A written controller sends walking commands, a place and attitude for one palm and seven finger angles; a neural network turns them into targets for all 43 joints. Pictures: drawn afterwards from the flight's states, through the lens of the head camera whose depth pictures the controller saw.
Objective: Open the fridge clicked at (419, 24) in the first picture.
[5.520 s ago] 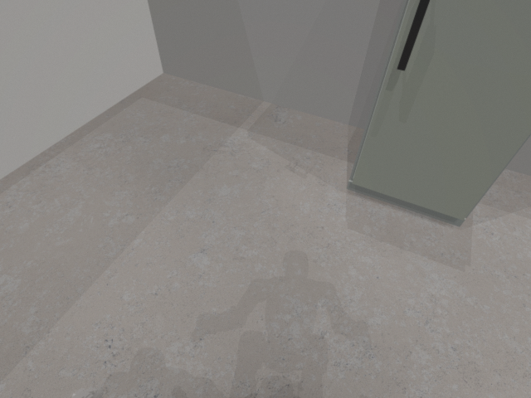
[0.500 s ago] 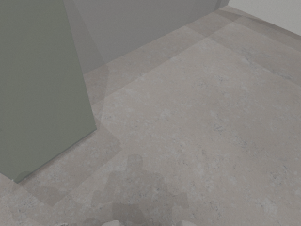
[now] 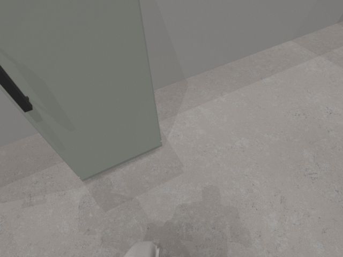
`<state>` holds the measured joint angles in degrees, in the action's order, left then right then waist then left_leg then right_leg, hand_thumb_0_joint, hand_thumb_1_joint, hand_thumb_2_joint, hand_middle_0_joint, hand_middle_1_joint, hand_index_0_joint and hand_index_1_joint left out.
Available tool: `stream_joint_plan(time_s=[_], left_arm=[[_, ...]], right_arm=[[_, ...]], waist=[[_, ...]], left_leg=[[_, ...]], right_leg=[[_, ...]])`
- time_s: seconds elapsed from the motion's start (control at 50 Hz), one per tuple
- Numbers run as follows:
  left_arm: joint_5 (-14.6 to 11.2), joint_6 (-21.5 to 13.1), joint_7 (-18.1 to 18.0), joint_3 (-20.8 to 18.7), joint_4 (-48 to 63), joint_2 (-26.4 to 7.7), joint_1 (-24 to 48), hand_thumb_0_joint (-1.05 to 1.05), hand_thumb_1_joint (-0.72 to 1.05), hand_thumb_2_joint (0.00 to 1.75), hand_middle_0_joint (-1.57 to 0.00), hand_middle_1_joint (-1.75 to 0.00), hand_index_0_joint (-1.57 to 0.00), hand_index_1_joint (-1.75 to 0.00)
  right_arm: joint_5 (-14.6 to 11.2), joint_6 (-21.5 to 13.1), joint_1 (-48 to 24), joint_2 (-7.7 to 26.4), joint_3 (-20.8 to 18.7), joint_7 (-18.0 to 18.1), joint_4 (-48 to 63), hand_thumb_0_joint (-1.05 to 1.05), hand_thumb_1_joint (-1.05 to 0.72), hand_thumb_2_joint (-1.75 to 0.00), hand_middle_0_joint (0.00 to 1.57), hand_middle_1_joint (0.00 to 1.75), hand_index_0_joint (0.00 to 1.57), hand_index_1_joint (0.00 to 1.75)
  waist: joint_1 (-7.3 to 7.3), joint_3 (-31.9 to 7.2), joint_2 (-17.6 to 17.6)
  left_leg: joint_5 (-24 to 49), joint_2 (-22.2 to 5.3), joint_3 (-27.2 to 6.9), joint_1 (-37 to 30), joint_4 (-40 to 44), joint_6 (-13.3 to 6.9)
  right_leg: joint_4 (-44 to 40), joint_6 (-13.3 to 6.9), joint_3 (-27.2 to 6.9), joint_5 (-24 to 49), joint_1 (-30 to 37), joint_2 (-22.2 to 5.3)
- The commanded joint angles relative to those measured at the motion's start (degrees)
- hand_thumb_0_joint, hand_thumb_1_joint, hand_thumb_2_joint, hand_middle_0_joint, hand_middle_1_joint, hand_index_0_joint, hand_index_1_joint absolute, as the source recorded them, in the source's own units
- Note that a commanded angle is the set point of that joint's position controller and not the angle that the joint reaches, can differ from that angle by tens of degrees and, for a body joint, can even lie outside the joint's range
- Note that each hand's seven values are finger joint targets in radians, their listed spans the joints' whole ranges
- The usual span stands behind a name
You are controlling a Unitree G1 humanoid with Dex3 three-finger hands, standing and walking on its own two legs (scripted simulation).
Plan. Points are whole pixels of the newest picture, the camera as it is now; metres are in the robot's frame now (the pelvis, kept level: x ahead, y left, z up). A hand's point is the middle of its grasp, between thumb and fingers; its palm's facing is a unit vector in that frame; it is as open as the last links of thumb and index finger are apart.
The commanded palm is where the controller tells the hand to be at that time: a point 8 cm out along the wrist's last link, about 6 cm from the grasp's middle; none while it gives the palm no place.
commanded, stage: turn to face it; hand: left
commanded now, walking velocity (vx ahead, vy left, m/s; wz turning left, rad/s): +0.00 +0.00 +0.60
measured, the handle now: (1, 72) +0.60 +0.56 +0.11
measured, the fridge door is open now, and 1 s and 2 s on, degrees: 0 0 0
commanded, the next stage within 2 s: take the last steps up to it in 0.76 s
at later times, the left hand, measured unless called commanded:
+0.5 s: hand out of the picture +0.01 +0.27 -0.16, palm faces +0.31 -0.91 -0.28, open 7.4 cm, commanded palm none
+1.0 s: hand out of the picture -0.09 +0.20 -0.17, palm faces +0.50 -0.83 -0.24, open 7.4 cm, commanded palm none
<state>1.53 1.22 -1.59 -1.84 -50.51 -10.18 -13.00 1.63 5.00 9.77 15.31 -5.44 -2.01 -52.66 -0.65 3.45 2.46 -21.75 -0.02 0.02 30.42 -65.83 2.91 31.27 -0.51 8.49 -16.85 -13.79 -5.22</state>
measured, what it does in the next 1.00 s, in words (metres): steps on the spot, turning left: left foot, then right foot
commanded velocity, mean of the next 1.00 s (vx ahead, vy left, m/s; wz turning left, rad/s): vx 0.05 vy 0.01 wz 0.36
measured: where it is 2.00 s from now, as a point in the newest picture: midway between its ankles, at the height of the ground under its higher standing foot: outside the picture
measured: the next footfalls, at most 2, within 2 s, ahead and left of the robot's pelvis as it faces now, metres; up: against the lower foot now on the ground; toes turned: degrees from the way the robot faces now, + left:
left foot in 0.24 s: +0.00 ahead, +0.15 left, +0.00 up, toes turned +16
right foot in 0.64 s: +0.08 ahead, -0.08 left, +0.00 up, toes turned +17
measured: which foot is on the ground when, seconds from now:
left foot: up 0.00-0.22, down 0.24-0.64, up 0.66-1.00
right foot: down 0.00-0.24, up 0.26-0.62, down 0.64-1.00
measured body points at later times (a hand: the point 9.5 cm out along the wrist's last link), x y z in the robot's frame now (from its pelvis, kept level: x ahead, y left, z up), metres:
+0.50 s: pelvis -0.01 +0.03 +0.00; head +0.03 +0.05 +0.45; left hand +0.00 +0.32 -0.14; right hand +0.15 -0.19 -0.13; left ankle -0.03 +0.14 -0.74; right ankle +0.03 -0.11 -0.68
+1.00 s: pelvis -0.02 +0.01 +0.00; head +0.00 +0.02 +0.45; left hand -0.11 +0.24 -0.15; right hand +0.16 -0.19 -0.15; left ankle -0.10 +0.11 -0.72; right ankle +0.04 -0.09 -0.74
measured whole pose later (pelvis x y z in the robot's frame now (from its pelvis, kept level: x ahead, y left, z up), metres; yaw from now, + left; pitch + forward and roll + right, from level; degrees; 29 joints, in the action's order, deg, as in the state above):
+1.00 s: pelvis -0.02 +0.01 +0.00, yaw +28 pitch +0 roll +1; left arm 1.8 0.5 -1.0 -2.5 -56.2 -11.6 -15.2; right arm 1.2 3.1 11.2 12.8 -3.1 -0.8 -56.8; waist 1.7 2.9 -1.2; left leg -23.4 -1.6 3.0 14.4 -37.1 1.9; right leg 30.6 0.5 9.7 -15.4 -14.3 -6.6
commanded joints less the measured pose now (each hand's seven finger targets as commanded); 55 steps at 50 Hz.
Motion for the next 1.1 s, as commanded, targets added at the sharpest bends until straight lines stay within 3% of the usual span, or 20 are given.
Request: stream_joint_plan(time_s=[0.0,0.1,0.18,0.2,0.22,0.26,0.34,0.52,0.58,0.6,0.62,0.64,0.66,0.72,0.88,0.96,0.98,1.0,1.02,1.08], left_arm=[[0.1,-1.8,-0.6,-3.2,3.4,-12.6,-0.9,0.00,0.90,0.90,-0.20,-0.30,-0.20,-0.30],[0.4,-1.3,-0.3,-4.0,1.3,-15.2,-4.2,0.00,0.90,0.90,-0.20,-0.30,-0.20,-0.30],[-0.4,-0.5,0.0,-4.5,0.9,-15.0,-2.4,0.00,0.90,0.90,-0.20,-0.30,-0.20,-0.30],[-0.9,-0.2,0.3,-4.4,1.8,-13.0,-2.5,0.00,0.90,0.90,-0.20,-0.30,-0.20,-0.30],[-1.1,-0.2,0.9,-3.3,4.7,-8.9,0.2,0.00,0.90,0.90,-0.20,-0.30,-0.20,-0.30],[-0.7,0.6,0.1,-2.9,5.6,-8.8,6.1,0.00,0.90,0.90,-0.20,-0.30,-0.20,-0.30],[-0.9,0.4,0.9,-3.3,2.5,-9.0,3.0,0.00,0.90,0.90,-0.20,-0.30,-0.20,-0.30],[-1.2,0.2,0.4,-2.3,3.2,-7.3,3.6,0.00,0.90,0.90,-0.20,-0.30,-0.20,-0.30],[-1.2,-0.9,0.1,-2.5,1.9,-8.2,-1.8,0.00,0.90,0.90,-0.20,-0.30,-0.20,-0.30],[-0.7,-1.5,-0.2,-2.9,1.6,-10.9,-3.2,0.00,0.90,0.90,-0.20,-0.30,-0.20,-0.30],[0.2,-2.0,-0.6,-3.9,1.6,-15.7,-4.2,0.00,0.90,0.90,-0.20,-0.30,-0.20,-0.30],[-0.2,-1.8,-0.5,-3.9,2.4,-17.1,-3.9,0.00,0.90,0.90,-0.20,-0.30,-0.20,-0.30],[-0.2,-1.6,-0.9,-4.1,2.7,-15.4,-1.5,0.00,0.90,0.90,-0.20,-0.30,-0.20,-0.30],[-0.1,-1.7,-0.6,-2.8,3.5,-11.3,4.7,0.00,0.90,0.90,-0.20,-0.30,-0.20,-0.30],[0.5,-1.9,-0.4,-3.6,-1.7,-13.6,-4.0,0.00,0.90,0.90,-0.20,-0.30,-0.20,-0.30],[-0.2,-1.7,0.4,-3.4,-4.0,-12.9,-3.1,0.00,0.90,0.90,-0.20,-0.30,-0.20,-0.30],[-0.6,-1.4,0.6,-3.0,-3.7,-10.9,-2.5,0.00,0.90,0.90,-0.20,-0.30,-0.20,-0.30],[-0.9,-1.3,1.2,-2.3,-2.3,-7.2,-1.7,0.00,0.90,0.90,-0.20,-0.30,-0.20,-0.30],[-0.5,-1.5,1.5,-1.4,-0.1,-5.3,2.3,0.00,0.90,0.90,-0.20,-0.30,-0.20,-0.30],[0.1,-1.7,2.3,-1.8,-2.2,-6.6,4.3,0.00,0.90,0.90,-0.20,-0.30,-0.20,-0.30]], right_arm=[[-0.5,-1.4,-4.0,2.7,-0.2,-0.3,4.9,0.00,-0.90,-0.90,0.20,0.30,0.20,0.30],[-1.0,-2.3,-6.5,1.7,0.8,-0.1,5.7,0.00,-0.90,-0.90,0.20,0.30,0.20,0.30],[-0.8,-3.3,-0.3,3.9,0.4,0.3,4.4,0.00,-0.90,-0.90,0.20,0.30,0.20,0.30],[-0.5,-3.9,2.9,8.3,-0.7,0.4,3.9,0.00,-0.90,-0.90,0.20,0.30,0.20,0.30],[-0.3,-4.1,6.5,14.5,-2.1,0.8,3.7,0.00,-0.90,-0.90,0.20,0.30,0.20,0.30],[-0.6,-4.1,9.5,13.8,-1.9,2.2,1.5,0.00,-0.90,-0.90,0.20,0.30,0.20,0.30],[-0.3,-4.6,0.2,8.8,-0.2,2.5,4.1,0.00,-0.90,-0.90,0.20,0.30,0.20,0.30],[0.0,-3.6,0.5,9.1,-0.7,2.2,3.9,0.00,-0.90,-0.90,0.20,0.30,0.20,0.30],[-0.5,-3.5,-0.7,8.0,-0.7,2.1,4.2,0.00,-0.90,-0.90,0.20,0.30,0.20,0.30],[-1.0,-3.7,0.1,5.7,-0.4,1.8,4.2,0.00,-0.90,-0.90,0.20,0.30,0.20,0.30],[-1.3,-3.8,0.8,1.9,0.4,1.4,5.5,0.00,-0.90,-0.90,0.20,0.30,0.20,0.30],[-0.9,-2.9,0.0,3.6,-0.2,1.8,5.8,0.00,-0.90,-0.90,0.20,0.30,0.20,0.30],[-0.7,-2.0,-1.0,4.2,-0.5,1.7,5.4,0.00,-0.90,-0.90,0.20,0.30,0.20,0.30],[-0.4,-1.6,1.9,2.9,-0.2,0.9,1.9,0.00,-0.90,-0.90,0.20,0.30,0.20,0.30],[-0.9,-2.7,-2.0,0.1,1.7,1.1,1.3,0.00,-0.90,-0.90,0.20,0.30,0.20,0.30],[-0.6,-4.4,4.9,0.1,2.2,1.2,-1.4,0.00,-0.90,-0.90,0.20,0.30,0.20,0.30],[-0.5,-5.0,8.1,1.9,1.9,1.5,-2.6,0.00,-0.90,-0.90,0.20,0.30,0.20,0.30],[0.2,-5.3,11.6,6.3,0.9,1.9,-3.4,0.00,-0.90,-0.90,0.20,0.30,0.20,0.30],[0.4,-5.2,14.7,9.9,0.4,2.2,-3.6,0.00,-0.90,-0.90,0.20,0.30,0.20,0.30],[-0.1,-6.2,10.4,4.9,1.8,3.1,-4.0,0.00,-0.90,-0.90,0.20,0.30,0.20,0.30]], waist=[[1.86,-2.5,-12.0],[4.07,-5.3,-14.4],[0.50,-7.8,-11.7],[-1.34,-10.1,-1.2],[-3.61,-9.3,16.5],[-4.58,-10.2,13.0],[-0.35,-6.1,7.0],[-0.68,-5.9,7.6],[2.18,-6.8,4.6],[2.65,-7.3,-1.7],[2.69,-7.6,-16.6],[3.57,-7.5,-17.3],[3.05,-5.5,-16.9],[-0.46,-0.7,-11.4],[3.98,-4.4,-13.1],[0.91,-4.8,-10.8],[-0.77,-5.1,-4.6],[-2.55,-4.0,9.5],[-4.21,0.5,14.7],[-2.19,6.3,10.3]], left_leg=[[-2.2,-2.3,2.3,1.2,5.9,1.6],[-5.3,-1.5,5.9,-4.9,20.6,0.8],[8.0,-1.7,7.5,-18.1,39.3,-0.8],[19.3,-8.2,-1.4,-28.4,43.9,-3.8],[43.2,-22.9,-19.9,-34.6,44.8,-11.7],[46.8,-22.7,-19.1,-32.1,43.1,-15.3],[40.6,-13.8,-9.3,-24.7,44.0,-11.6],[35.1,-12.9,-14.9,-21.0,43.2,-12.6],[30.3,-9.7,-14.5,-15.5,38.0,-9.2],[20.3,-6.1,-11.3,-9.7,32.6,-5.9],[-0.7,2.2,-2.1,0.2,21.5,-1.7],[-12.9,2.1,-3.7,-1.0,10.3,-1.4],[-11.5,0.9,-5.1,-1.1,2.8,-1.7],[-1.8,-0.9,-3.0,-1.8,-3.1,-0.7],[-5.9,-1.1,2.8,-7.8,21.0,0.0],[2.3,0.0,6.4,-22.6,39.8,-1.7],[2.7,-2.7,2.9,-29.5,45.4,-2.7],[-3.5,-13.7,-12.5,-33.7,49.9,-7.1],[-7.7,-21.9,-23.4,-31.3,56.1,-12.8],[-10.8,-18.3,-18.3,-23.2,58.9,-13.2]], right_leg=[[-12.3,-5.8,-7.1,16.6,6.5,-14.6],[-7.8,-6.5,-5.0,27.8,10.5,-16.7],[2.2,-1.2,1.1,25.4,6.0,-15.3],[12.0,2.1,2.9,15.6,-4.0,-11.9],[23.9,6.4,3.3,-17.9,-20.2,-4.1],[34.2,5.6,-6.0,-19.1,-22.6,-3.2],[33.5,6.1,-6.8,-8.0,-17.9,-1.9],[12.7,5.3,-5.7,-8.2,-6.9,2.5],[-5.1,4.7,-5.1,4.2,4.7,3.0],[-10.7,3.4,-10.0,8.8,11.3,-2.3],[-13.1,-2.5,-24.3,17.4,15.7,-16.7],[-14.9,-8.3,-27.3,16.6,8.1,-23.0],[-16.1,-9.5,-26.3,11.4,3.3,-21.3],[-14.8,-6.2,-14.2,8.4,-1.6,-13.0],[-12.9,-7.7,-12.3,14.7,7.7,-14.2],[-10.5,-3.6,-9.1,-4.5,-0.5,-10.9],[-5.1,-1.4,-6.3,-9.0,-6.8,-8.5],[6.9,1.7,-0.5,-12.9,-17.2,-1.8],[17.7,2.5,0.8,-16.7,-24.5,1.9],[29.6,1.4,-6.2,-7.8,-25.5,-1.4]])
